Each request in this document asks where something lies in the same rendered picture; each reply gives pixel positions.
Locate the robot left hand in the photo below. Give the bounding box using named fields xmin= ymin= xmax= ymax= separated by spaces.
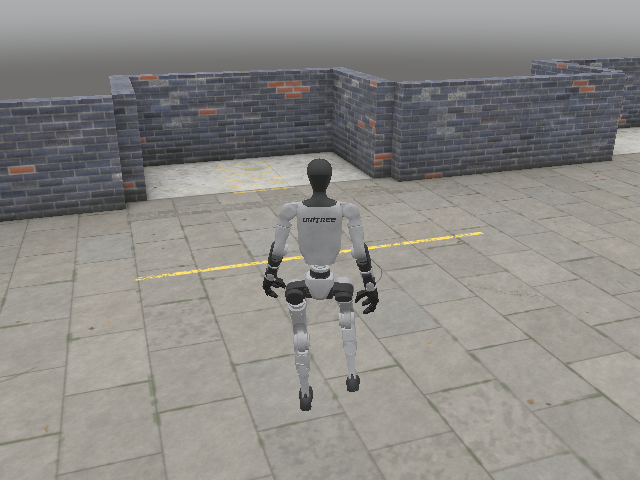
xmin=262 ymin=277 xmax=286 ymax=298

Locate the left robot forearm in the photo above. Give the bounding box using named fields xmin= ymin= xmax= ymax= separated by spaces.
xmin=264 ymin=241 xmax=283 ymax=281

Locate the robot right hand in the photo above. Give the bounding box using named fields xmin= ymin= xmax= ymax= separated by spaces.
xmin=355 ymin=288 xmax=379 ymax=314

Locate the right robot forearm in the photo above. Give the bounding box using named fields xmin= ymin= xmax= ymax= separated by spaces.
xmin=356 ymin=243 xmax=377 ymax=292

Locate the left robot upper arm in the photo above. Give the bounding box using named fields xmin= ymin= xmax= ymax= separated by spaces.
xmin=272 ymin=202 xmax=299 ymax=257

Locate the right robot upper arm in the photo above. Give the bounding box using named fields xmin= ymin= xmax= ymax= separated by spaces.
xmin=340 ymin=202 xmax=366 ymax=259

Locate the robot head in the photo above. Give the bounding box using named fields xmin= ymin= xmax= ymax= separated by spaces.
xmin=302 ymin=158 xmax=337 ymax=207

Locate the robot left shin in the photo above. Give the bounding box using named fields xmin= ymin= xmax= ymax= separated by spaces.
xmin=293 ymin=334 xmax=310 ymax=398

